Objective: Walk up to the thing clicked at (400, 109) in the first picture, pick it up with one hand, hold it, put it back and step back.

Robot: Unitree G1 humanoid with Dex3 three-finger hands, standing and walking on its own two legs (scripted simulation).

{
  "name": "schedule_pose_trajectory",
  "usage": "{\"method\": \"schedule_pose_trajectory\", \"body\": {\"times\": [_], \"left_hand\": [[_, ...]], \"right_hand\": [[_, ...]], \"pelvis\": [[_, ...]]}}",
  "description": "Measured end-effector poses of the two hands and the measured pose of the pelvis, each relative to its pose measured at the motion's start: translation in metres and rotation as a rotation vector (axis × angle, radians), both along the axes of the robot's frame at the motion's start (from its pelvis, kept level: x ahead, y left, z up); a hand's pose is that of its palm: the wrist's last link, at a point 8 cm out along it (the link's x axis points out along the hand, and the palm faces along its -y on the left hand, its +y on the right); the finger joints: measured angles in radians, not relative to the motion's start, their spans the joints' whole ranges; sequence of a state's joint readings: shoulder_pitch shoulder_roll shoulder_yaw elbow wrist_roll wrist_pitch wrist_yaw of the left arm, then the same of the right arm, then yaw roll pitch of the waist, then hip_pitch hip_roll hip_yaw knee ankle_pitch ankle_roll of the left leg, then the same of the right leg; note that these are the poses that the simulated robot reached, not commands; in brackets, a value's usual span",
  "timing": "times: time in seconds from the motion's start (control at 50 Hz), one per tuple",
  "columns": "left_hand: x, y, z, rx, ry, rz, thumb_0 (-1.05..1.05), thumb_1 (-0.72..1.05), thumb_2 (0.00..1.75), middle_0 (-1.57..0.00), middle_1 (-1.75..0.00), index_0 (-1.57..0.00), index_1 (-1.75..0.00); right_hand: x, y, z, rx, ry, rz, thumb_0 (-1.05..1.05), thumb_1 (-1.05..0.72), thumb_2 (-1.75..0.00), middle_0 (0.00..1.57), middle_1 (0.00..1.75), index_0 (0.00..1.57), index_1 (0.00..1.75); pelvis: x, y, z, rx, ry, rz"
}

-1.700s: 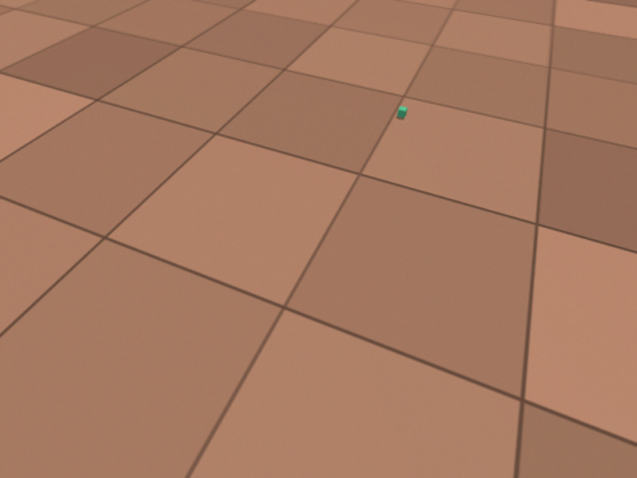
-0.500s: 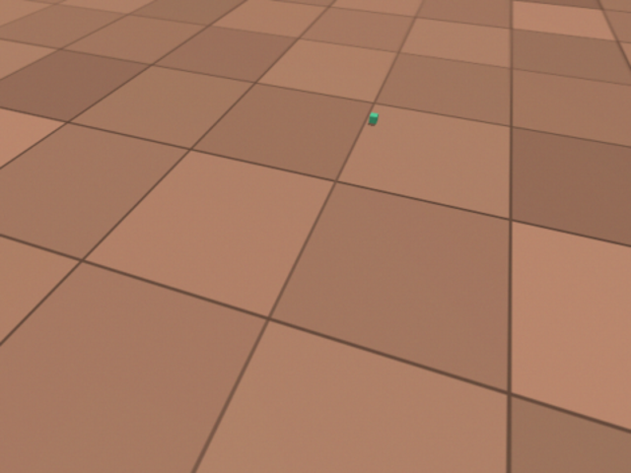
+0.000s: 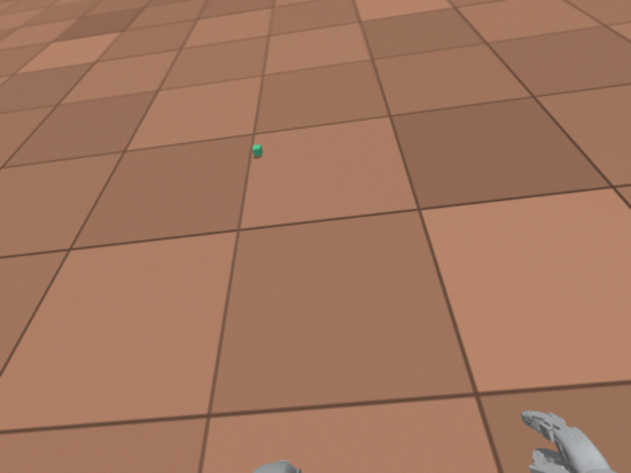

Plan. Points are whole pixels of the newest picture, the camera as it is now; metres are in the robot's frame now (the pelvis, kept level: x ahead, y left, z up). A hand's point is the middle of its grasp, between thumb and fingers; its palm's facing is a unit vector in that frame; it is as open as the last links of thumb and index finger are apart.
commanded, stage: walk up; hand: left
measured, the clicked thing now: (257, 150) +1.94 +0.50 -0.75
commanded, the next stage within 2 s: none
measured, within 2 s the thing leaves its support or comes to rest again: neither
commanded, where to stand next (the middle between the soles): +1.62 +0.83 m, yaw -78 degrees
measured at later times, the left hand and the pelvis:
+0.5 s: hand (153, 267) +0.56 +0.39 -0.11, palm faces -0.38 -0.79 -0.48, open 7.4 cm; pelvis +0.34 +0.14 +0.01, yaw -19 degrees
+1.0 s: hand (170, 188) +0.85 +0.45 -0.14, palm faces -0.47 -0.70 -0.53, open 7.4 cm; pelvis +0.67 +0.22 -0.02, yaw -33 degrees
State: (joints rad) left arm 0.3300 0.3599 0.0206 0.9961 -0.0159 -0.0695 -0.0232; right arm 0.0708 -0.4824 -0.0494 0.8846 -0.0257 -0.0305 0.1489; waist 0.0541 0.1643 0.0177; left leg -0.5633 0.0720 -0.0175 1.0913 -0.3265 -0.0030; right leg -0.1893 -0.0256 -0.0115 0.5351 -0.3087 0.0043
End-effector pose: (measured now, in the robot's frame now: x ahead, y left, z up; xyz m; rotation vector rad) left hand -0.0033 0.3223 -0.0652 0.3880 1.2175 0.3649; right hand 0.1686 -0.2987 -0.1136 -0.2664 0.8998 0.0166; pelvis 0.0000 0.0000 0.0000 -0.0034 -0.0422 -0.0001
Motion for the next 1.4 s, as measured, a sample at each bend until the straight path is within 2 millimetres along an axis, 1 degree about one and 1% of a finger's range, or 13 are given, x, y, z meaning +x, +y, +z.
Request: {"method": "schedule_pose_trajectory", "body": {"times": [0.08, 0.16, 0.26, 0.32, 0.4, 0.52, 0.68, 0.78, 0.94, 1.04, 1.16, 1.28, 1.4], "left_hand": [[0.038, 0.005, -0.008, -0.059, 0.085, -0.043, 0.01, 0.89, 0.9, -0.21, -0.3, -0.21, -0.3], [0.108, 0.033, -0.02, -0.068, 0.107, -0.12, 0.01, 0.89, 0.9, -0.22, -0.3, -0.22, -0.3], [0.237, 0.098, -0.05, -0.015, 0.1, -0.242, 0.01, 0.89, 0.9, -0.22, -0.3, -0.22, -0.3], [0.334, 0.126, -0.062, 0.029, 0.062, -0.328, 0.01, 0.89, 0.9, -0.21, -0.3, -0.21, -0.3], [0.449, 0.117, -0.038, 0.001, -0.045, -0.454, 0.01, 0.9, 0.9, -0.21, -0.3, -0.21, -0.3], [0.59, 0.105, -0.004, -0.015, -0.119, -0.601, 0.01, 0.9, 0.9, -0.21, -0.3, -0.21, -0.3], [0.745, 0.069, -0.006, -0.009, -0.169, -0.716, 0.01, 0.9, 0.9, -0.21, -0.3, -0.21, -0.3], [0.793, 0.072, -0.022, 0.004, -0.226, -0.68, 0.01, 0.9, 0.9, -0.21, -0.3, -0.21, -0.3], [0.829, 0.133, -0.025, 0.048, -0.08, -0.634, 0.01, 0.9, 0.9, -0.21, -0.3, -0.21, -0.3], [0.908, 0.179, -0.031, 0.08, -0.032, -0.693, 0.01, 0.89, 0.9, -0.22, -0.3, -0.22, -0.3], [1.039, 0.217, -0.052, 0.162, -0.02, -0.763, 0.01, 0.89, 0.9, -0.21, -0.3, -0.21, -0.3], [1.123, 0.182, -0.034, 0.098, -0.025, -0.864, 0.01, 0.9, 0.9, -0.21, -0.3, -0.21, -0.3], [1.184, 0.146, -0.021, 0.08, -0.045, -0.981, 0.01, 0.9, 0.9, -0.21, -0.3, -0.21, -0.3]], "right_hand": [[0.035, 0.016, 0.02, 0.0, -0.006, -0.027, 0.01, -0.91, -0.9, 0.2, 0.3, 0.21, 0.3], [0.068, 0.018, 0.025, -0.061, 0.019, -0.097, 0.01, -0.9, -0.9, 0.2, 0.3, 0.21, 0.3], [0.111, 0.028, 0.017, -0.156, 0.037, -0.226, 0.01, -0.9, -0.9, 0.2, 0.3, 0.21, 0.3], [0.114, 0.05, 0.018, -0.188, 0.065, -0.315, 0.01, -0.91, -0.9, 0.2, 0.3, 0.2, 0.3], [0.094, 0.081, 0.032, -0.169, 0.166, -0.469, 0.01, -0.91, -0.9, 0.2, 0.3, 0.2, 0.3], [0.088, 0.117, 0.039, -0.153, 0.233, -0.64, 0.01, -0.9, -0.9, 0.2, 0.3, 0.21, 0.3], [0.146, 0.159, -0.009, -0.07, 0.295, -0.753, 0.01, -0.9, -0.9, 0.2, 0.3, 0.2, 0.3], [0.24, 0.173, -0.035, -0.033, 0.276, -0.71, 0.01, -0.91, -0.9, 0.2, 0.3, 0.2, 0.3], [0.413, 0.159, 0.006, -0.076, 0.027, -0.593, 0.01, -0.9, -0.9, 0.2, 0.3, 0.21, 0.3], [0.481, 0.163, 0.015, -0.15, -0.018, -0.633, 0.01, -0.91, -0.9, 0.2, 0.3, 0.21, 0.3], [0.507, 0.226, 0.004, -0.173, 0.097, -0.748, 0.0, -0.91, -0.9, 0.2, 0.3, 0.2, 0.3], [0.489, 0.304, 0.009, -0.084, 0.289, -0.906, 0.01, -0.9, -0.9, 0.2, 0.3, 0.21, 0.3], [0.489, 0.347, -0.009, -0.034, 0.36, -1.027, 0.01, -0.9, -0.9, 0.2, 0.3, 0.21, 0.3]], "pelvis": [[0.049, 0.016, 0.009, 0.001, 0.015, -0.069], [0.105, 0.043, 0.002, -0.026, 0.042, -0.128], [0.189, 0.086, -0.027, -0.062, 0.074, -0.181], [0.223, 0.106, -0.033, -0.01, 0.056, -0.203], [0.268, 0.125, -0.007, -0.022, 0.059, -0.259], [0.35, 0.147, 0.009, -0.004, 0.045, -0.343], [0.464, 0.159, -0.015, 0.022, 0.035, -0.44], [0.522, 0.163, -0.031, -0.041, 0.02, -0.479], [0.622, 0.194, -0.018, -0.046, 0.002, -0.546], [0.699, 0.231, -0.029, -0.043, 0.033, -0.6], [0.772, 0.267, -0.043, -0.015, 0.046, -0.666], [0.827, 0.28, -0.014, 0.01, 0.065, -0.711], [0.879, 0.292, -0.013, 0.035, 0.049, -0.766]]}}
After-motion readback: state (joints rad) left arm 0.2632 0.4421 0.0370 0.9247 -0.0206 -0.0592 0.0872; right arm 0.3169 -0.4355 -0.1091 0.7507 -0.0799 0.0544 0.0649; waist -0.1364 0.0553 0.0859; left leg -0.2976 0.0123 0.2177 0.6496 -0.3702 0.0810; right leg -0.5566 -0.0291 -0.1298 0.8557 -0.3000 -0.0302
